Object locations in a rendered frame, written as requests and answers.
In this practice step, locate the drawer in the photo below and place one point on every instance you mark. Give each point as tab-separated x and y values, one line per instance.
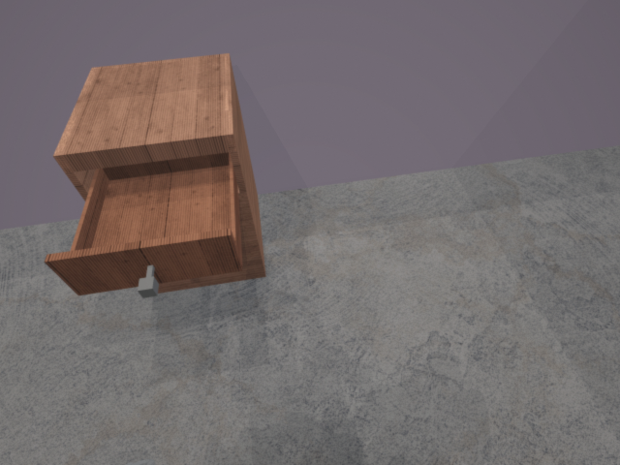
180	215

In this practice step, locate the handle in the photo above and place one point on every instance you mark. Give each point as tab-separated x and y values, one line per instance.
148	286

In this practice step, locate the cabinet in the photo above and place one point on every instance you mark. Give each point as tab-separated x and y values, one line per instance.
163	110

